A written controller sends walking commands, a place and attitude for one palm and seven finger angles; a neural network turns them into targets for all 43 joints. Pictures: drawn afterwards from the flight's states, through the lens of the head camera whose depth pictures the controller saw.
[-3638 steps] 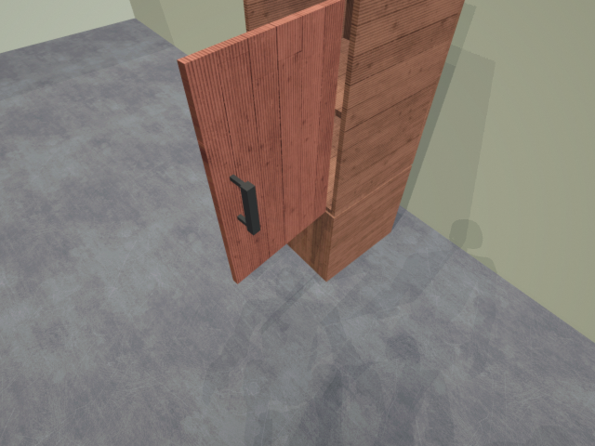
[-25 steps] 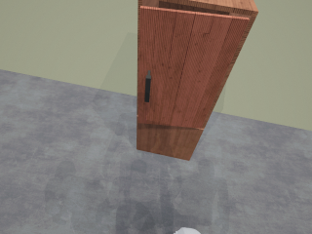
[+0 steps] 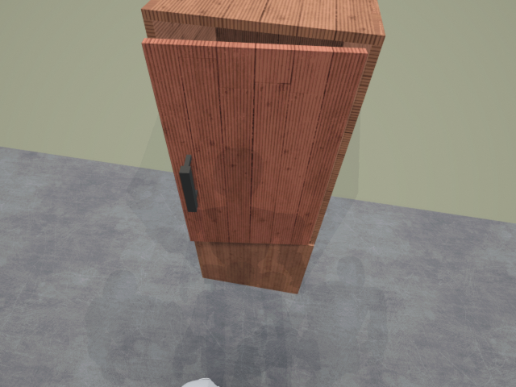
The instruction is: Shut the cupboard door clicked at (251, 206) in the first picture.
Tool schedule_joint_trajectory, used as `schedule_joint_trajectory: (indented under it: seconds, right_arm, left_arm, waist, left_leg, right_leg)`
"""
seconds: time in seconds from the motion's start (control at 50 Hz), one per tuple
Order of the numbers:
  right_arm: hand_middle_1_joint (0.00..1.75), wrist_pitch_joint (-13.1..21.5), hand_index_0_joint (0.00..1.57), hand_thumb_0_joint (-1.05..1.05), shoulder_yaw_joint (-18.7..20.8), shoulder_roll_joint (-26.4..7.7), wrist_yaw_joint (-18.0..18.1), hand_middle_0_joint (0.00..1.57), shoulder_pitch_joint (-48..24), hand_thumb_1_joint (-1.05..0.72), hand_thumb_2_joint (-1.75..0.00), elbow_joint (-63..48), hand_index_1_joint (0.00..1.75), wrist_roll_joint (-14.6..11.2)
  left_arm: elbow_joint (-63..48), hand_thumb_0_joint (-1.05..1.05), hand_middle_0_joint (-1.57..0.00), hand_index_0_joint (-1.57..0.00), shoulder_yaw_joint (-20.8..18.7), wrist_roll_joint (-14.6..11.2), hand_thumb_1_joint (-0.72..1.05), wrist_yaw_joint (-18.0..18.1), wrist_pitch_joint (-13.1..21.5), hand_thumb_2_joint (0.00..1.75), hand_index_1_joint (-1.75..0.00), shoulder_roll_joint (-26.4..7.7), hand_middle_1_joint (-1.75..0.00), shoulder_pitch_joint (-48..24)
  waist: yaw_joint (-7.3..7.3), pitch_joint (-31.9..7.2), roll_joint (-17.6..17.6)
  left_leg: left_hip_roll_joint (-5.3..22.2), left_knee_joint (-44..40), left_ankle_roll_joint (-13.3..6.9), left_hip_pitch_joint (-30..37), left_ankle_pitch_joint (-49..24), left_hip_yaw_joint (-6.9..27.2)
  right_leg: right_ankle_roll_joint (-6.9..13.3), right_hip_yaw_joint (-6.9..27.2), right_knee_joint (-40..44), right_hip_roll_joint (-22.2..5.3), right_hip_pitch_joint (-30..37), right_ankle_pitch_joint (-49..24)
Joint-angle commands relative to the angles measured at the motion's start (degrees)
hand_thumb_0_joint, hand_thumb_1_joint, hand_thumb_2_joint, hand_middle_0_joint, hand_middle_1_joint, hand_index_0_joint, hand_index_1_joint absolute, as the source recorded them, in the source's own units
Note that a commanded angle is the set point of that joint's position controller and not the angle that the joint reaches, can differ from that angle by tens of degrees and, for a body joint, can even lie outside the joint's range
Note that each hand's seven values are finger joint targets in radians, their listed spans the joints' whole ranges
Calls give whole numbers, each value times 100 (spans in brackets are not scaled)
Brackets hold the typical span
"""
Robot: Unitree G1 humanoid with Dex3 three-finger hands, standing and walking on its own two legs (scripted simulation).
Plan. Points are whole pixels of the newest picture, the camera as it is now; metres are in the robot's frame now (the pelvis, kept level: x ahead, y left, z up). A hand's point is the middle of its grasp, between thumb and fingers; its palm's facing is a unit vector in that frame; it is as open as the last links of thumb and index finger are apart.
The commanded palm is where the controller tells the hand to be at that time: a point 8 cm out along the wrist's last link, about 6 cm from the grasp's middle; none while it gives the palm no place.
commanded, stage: come to a stop and stand still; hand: left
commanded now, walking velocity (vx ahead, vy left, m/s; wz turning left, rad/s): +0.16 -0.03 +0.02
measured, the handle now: (190, 183) +0.53 +0.18 -0.06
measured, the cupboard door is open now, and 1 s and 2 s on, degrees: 8 8 8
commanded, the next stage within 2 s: look again from close up in 1.22 s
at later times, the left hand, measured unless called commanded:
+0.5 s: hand out of the picture +0.13 +0.16 -0.17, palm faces +0.05 -0.97 -0.26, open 7.3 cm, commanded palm none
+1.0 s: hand out of the picture +0.10 +0.24 -0.16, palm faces -0.04 -0.95 -0.31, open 7.4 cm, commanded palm none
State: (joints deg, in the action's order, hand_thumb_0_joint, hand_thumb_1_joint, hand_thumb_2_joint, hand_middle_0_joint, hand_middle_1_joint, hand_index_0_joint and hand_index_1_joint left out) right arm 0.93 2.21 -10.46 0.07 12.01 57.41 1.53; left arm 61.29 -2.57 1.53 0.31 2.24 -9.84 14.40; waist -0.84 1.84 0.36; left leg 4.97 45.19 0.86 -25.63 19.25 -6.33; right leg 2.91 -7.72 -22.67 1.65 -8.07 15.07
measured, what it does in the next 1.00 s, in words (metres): steps on the spot: left foot, then right foot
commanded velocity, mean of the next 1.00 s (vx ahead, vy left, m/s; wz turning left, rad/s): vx -0.10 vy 0.04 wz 0.00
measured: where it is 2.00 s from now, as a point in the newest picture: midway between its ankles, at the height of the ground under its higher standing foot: outside the picture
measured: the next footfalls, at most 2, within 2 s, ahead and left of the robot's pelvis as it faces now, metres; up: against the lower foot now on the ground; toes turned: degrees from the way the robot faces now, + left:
left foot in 0.08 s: +0.13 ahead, +0.10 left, +0.00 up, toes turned +7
right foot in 0.30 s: +0.11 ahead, -0.10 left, +0.00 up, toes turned -1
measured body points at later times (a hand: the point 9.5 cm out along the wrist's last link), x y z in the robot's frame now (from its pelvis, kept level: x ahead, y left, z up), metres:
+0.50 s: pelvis +0.09 -0.03 +0.00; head +0.13 -0.04 +0.44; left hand +0.13 +0.21 -0.15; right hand +0.15 -0.29 -0.16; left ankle +0.06 +0.08 -0.71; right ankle +0.09 -0.16 -0.74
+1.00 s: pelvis +0.05 +0.04 -0.01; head +0.04 +0.00 +0.43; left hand +0.10 +0.29 -0.14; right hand +0.13 -0.19 -0.17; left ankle +0.07 +0.11 -0.74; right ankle +0.07 -0.10 -0.74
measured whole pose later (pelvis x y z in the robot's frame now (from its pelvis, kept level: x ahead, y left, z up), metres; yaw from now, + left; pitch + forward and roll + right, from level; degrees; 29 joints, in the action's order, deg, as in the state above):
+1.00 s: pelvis +0.05 +0.04 -0.01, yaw -3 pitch -2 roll +1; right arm -0.8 1.3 -10.7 0.5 12.8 49.9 0.6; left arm 55.8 0.4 1.6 1.5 -1.8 -10.9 15.7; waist -0.1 0.4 4.0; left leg -2.3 32.7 -3.9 -15.1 16.2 -8.3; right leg -1.0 1.3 -36.8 -3.5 -18.1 17.3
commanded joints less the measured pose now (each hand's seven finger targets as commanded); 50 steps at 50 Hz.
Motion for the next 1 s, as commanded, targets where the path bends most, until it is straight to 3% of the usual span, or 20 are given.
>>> schedule_joint_trajectory:
  seconds: [0.0,0.02,0.06,0.08,0.12,0.18,0.26,0.34,0.4,0.44,0.56,0.62,0.64,0.66,0.68,0.72,0.82,0.86,0.92,0.98]
  right_arm:
    - [30,120,20,0,4,-214,-4,20,698,-90,-90,15,30,14]
    - [30,172,20,0,41,-372,4,20,939,-90,-90,117,30,22]
    - [30,192,20,0,188,-1193,100,20,1609,-90,-90,219,30,110]
    - [30,110,20,0,175,-1217,141,20,1489,-90,-90,142,30,88]
    - [30,142,20,0,-35,-749,241,20,751,-90,-90,-6,30,27]
    - [30,117,20,0,-124,-650,310,20,78,-90,-90,-65,30,-15]
    - [30,-82,20,0,88,-702,261,20,0,-90,-90,-92,30,-146]
    - [30,-255,20,0,159,-543,174,20,113,-90,-90,-76,30,-103]
    - [30,-322,20,0,167,-515,164,20,31,-90,-90,-164,30,-103]
    - [30,-336,20,0,172,-541,178,20,-180,-90,-90,-250,30,-114]
    - [30,-343,20,0,134,-519,98,20,-234,-90,-90,-328,30,-135]
    - [30,-281,20,0,130,-507,73,20,261,-90,-90,-134,30,-125]
    - [30,-227,20,0,147,-760,79,20,331,-90,-90,-142,30,-85]
    - [30,-73,20,0,267,-1172,82,20,210,-90,-90,-614,30,-190]
    - [30,-103,20,0,244,-1054,60,20,148,-90,-90,-865,30,-65]
    - [30,-172,20,0,150,-970,79,20,-43,-90,-90,-996,30,34]
    - [30,-133,20,0,50,-826,95,20,-338,-90,-90,-1237,30,-33]
    - [30,-144,20,0,20,-643,68,20,-35,-90,-90,-1209,30,-92]
    - [30,-139,20,0,38,-661,43,20,547,-90,-90,-977,30,-59]
    - [30,-60,20,0,54,-754,39,20,545,-90,-90,-926,30,-16]
  left_arm:
    - [-113,0,-20,-20,-102,-87,90,24,92,90,-30,-678,-30,101]
    - [-79,0,-20,-20,-72,-84,90,19,71,90,-30,-549,-30,194]
    - [-245,0,-20,-20,-2,-140,90,-4,35,90,-30,-251,-30,324]
    - [-366,0,-20,-20,1,-80,90,2,17,90,-30,-404,-30,143]
    - [-256,0,-20,-20,17,-49,90,38,-69,90,-30,-335,-30,92]
    - [-83,0,-20,-20,64,-116,90,88,-204,90,-30,-212,-30,447]
    - [-140,0,-20,-20,-39,-13,90,142,-240,90,-30,-613,-30,542]
    - [-378,0,-20,-20,-137,7,90,122,-305,90,-30,-1027,-30,103]
    - [-315,0,-20,-20,-177,-9,90,204,-253,90,-30,-1131,-30,282]
    - [-322,0,-20,-20,-227,27,90,275,-269,90,-30,-1175,-30,368]
    - [-570,0,-20,-20,-328,39,90,278,-321,90,-30,-1337,-30,-49]
    - [-595,0,-20,-20,-295,-9,90,250,-350,90,-30,-1206,-30,-312]
    - [-647,0,-20,-20,-237,-50,90,230,-377,90,-30,-1028,-30,-231]
    - [-690,0,-20,-20,-67,-145,90,443,-204,90,-30,-967,-30,-40]
    - [-967,0,-20,-20,-40,-113,90,395,-263,90,-30,-1006,-30,-31]
    - [-948,0,-20,-20,20,-44,90,351,-355,90,-30,-783,-30,-53]
    - [-746,0,-20,-20,76,-9,90,162,-321,90,-30,-695,-30,276]
    - [-842,0,-20,-20,136,-1,90,157,-205,90,-30,-923,-30,138]
    - [-1026,0,-20,-20,122,-10,90,157,-225,90,-30,-1043,-30,-318]
    - [-1084,0,-20,-20,130,-15,90,169,-285,90,-30,-856,-30,-136]
  waist:
    - [-215,14,-451]
    - [-283,-75,-67]
    - [-451,-278,1642]
    - [-426,-96,1179]
    - [-76,288,1144]
    - [228,-227,772]
    - [183,-489,-217]
    - [43,-267,-471]
    - [243,-394,-1330]
    - [396,-426,-1191]
    - [317,-565,-1061]
    - [44,-592,-957]
    - [58,-718,-288]
    - [-105,-1608,1507]
    - [35,-1494,1963]
    - [131,-721,2092]
    - [395,308,293]
    - [115,241,-610]
    - [-186,225,-1120]
    - [-37,397,-521]
  left_leg:
    - [-170,-1463,-9,1274,-1024,-38]
    - [-98,-1736,-62,1921,-1370,219]
    - [1789,-2793,-1024,2741,-1622,2682]
    - [2057,-3077,-1432,2376,-1352,2947]
    - [1651,-2990,-1261,1535,-3038,2218]
    - [1144,-2476,-961,1683,-4736,983]
    - [320,-1856,-290,1602,-2595,494]
    - [-139,-1264,-62,1455,-1419,227]
    - [-488,-90,104,584,832,258]
    - [-505,676,111,58,1411,589]
    - [-512,-205,226,325,730,565]
    - [-469,-2084,203,1601,-982,425]
    - [-71,-2371,106,2173,-1859,684]
    - [433,-1621,28,2518,-4033,596]
    - [710,-1726,-349,2359,-4204,1066]
    - [780,-1918,-746,1610,-3597,1222]
    - [438,-2243,-628,168,-1041,1076]
    - [-130,-1834,-331,676,148,738]
    - [-198,-1938,-334,1371,259,730]
    - [150,-2777,-442,828,867,1261]
  right_leg:
    - [651,973,474,-1339,-481,-1099]
    - [468,880,-117,-1114,-855,-918]
    - [-26,97,-2314,-174,-2045,1244]
    - [-23,473,-3197,-195,-2205,1966]
    - [-165,871,-3272,-574,-1950,1487]
    - [-355,765,-1694,-545,-893,977]
    - [-144,1305,-328,-657,-405,-2106]
    - [255,1794,-306,-1352,-663,-2974]
    - [769,2167,-199,-1986,274,-5543]
    - [1046,2317,-233,-2260,697,-6047]
    - [790,1776,-320,-1927,764,-4889]
    - [282,1458,-683,-1497,7,-3167]
    - [3,1228,-1004,-1139,-473,-1947]
    - [-199,959,-1534,-817,-334,-1732]
    - [-151,710,-1858,-522,-783,380]
    - [-189,644,-2179,-289,-1271,1428]
    - [-164,769,-1234,-391,-663,109]
    - [120,1795,-198,-965,-1221,335]
    - [180,1681,-9,-897,-2025,1547]
    - [-42,1319,-396,-548,-1695,1225]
